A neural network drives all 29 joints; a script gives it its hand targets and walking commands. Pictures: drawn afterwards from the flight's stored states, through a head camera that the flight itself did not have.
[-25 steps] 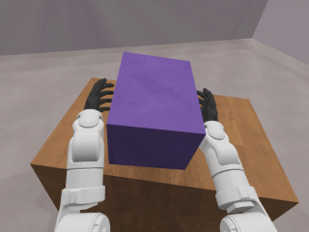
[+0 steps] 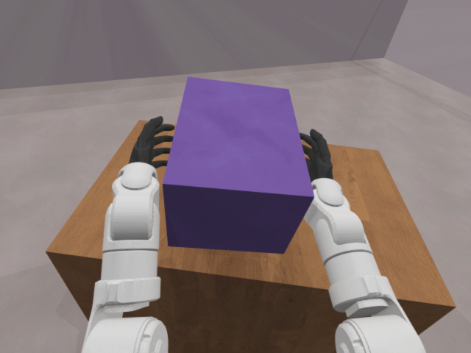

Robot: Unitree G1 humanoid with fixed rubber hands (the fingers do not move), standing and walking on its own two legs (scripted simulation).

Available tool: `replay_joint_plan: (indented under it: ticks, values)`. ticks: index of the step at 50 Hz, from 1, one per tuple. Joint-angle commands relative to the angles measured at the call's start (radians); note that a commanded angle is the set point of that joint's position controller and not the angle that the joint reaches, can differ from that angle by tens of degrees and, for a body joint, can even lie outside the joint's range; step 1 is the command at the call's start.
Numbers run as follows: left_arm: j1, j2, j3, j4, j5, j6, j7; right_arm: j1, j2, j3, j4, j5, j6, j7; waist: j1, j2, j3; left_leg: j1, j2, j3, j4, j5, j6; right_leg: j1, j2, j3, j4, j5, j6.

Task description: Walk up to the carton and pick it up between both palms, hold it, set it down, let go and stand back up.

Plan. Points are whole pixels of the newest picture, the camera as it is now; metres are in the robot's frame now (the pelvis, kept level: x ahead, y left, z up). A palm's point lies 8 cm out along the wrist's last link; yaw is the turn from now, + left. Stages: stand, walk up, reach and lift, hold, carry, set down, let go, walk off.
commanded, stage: hold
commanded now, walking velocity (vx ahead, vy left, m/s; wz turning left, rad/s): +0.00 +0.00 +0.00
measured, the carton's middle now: (233, 161) +0.41 +0.00 +0.17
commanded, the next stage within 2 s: set down in 0.08 s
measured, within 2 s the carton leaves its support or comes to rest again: neither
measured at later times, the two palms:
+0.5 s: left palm (149, 170) +0.37 +0.13 +0.17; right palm (316, 186) +0.36 -0.15 +0.15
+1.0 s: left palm (163, 180) +0.39 +0.12 +0.13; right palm (319, 191) +0.38 -0.17 +0.12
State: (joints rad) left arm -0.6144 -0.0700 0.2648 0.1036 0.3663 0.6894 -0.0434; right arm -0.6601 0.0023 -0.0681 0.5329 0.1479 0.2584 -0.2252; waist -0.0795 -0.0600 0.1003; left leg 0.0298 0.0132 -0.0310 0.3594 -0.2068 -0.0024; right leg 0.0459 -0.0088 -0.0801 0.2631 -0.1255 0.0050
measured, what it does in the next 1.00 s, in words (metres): stands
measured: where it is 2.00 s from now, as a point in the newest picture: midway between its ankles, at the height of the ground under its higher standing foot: outside the picture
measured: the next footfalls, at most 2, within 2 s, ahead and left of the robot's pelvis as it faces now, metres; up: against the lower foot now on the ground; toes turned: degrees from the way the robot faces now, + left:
none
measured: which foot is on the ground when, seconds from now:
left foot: down 0.00-1.00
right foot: down 0.00-1.00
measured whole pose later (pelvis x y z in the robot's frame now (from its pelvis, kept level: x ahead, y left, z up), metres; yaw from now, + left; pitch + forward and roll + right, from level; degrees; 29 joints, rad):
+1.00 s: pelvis +0.02 +0.00 +0.00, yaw +1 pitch -6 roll -1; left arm -0.54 -0.09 0.21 0.32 0.35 0.36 0.01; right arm -0.57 0.03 -0.16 0.70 0.02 -0.11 -0.17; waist -0.08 -0.06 0.09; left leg -0.01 0.02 -0.04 0.34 -0.22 -0.01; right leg 0.01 -0.01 -0.10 0.24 -0.14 0.00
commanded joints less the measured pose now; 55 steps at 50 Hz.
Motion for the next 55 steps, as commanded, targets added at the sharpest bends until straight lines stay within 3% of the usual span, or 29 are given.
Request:
replay_joint_plan:
  ticks: [1, 10, 18, 23, 28, 39, 55]
  values:
    - [-0.570, -0.521, -0.424, -0.048, -0.141, -0.048, -0.136, -0.738, 0.532, 0.404, -0.295, 0.060, -0.079, 0.106, -0.007, 0.066, -0.406, 0.001, -0.056, 0.060, -0.045, 0.301, -0.027, 0.170, 0.060, -0.028, 0.006, 0.191, 0.037]
    - [-0.609, -0.534, -0.442, -0.031, -0.154, -0.094, -0.137, -0.772, 0.539, 0.373, -0.304, 0.027, -0.119, 0.117, -0.012, 0.076, -0.426, -0.004, -0.059, 0.060, -0.049, 0.257, -0.025, 0.156, 0.056, -0.036, 0.011, 0.176, 0.040]
    - [-0.501, -0.501, -0.354, 0.123, -0.088, -0.222, -0.161, -0.660, 0.456, 0.206, -0.151, -0.150, -0.308, 0.169, 0.003, 0.073, -0.313, -0.033, -0.037, 0.089, -0.108, 0.122, -0.018, 0.116, 0.039, -0.079, -0.018, 0.033, 0.030]
    - [-0.487, -0.504, -0.365, 0.131, -0.082, -0.270, -0.152, -0.640, 0.428, 0.197, -0.121, -0.183, -0.391, 0.175, 0.010, 0.062, -0.323, -0.021, -0.032, 0.100, -0.095, 0.188, -0.026, 0.122, 0.043, -0.095, -0.015, 0.065, 0.027]
    - [-0.510, -0.533, -0.439, 0.097, -0.100, -0.336, -0.116, -0.654, 0.436, 0.255, -0.142, -0.166, -0.450, 0.174, 0.005, 0.059, -0.431, 0.034, -0.029, 0.090, -0.046, 0.343, -0.042, 0.146, 0.049, -0.089, 0.004, 0.216, 0.023]
    - [-0.476, -0.529, -0.470, 0.078, -0.109, -0.375, -0.077, -0.581, 0.452, 0.304, -0.110, -0.128, -0.439, 0.162, 0.004, 0.066, -0.475, 0.007, -0.033, 0.060, -0.030, 0.391, -0.042, 0.183, 0.036, -0.057, 0.027, 0.369, 0.033]
    - [-0.503, -0.551, -0.444, 0.170, -0.105, -0.435, -0.058, -0.577, 0.438, 0.215, -0.030, -0.178, -0.466, 0.180, -0.010, 0.072, -0.484, 0.026, -0.022, 0.054, -0.034, 0.373, -0.059, 0.108, 0.044, -0.076, 0.020, 0.356, 0.031]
